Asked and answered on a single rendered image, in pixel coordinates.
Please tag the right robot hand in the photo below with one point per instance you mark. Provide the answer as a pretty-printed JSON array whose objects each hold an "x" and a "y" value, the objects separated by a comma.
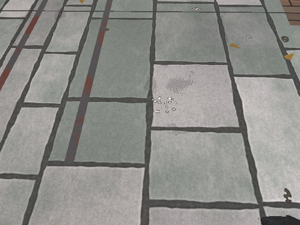
[{"x": 279, "y": 220}]

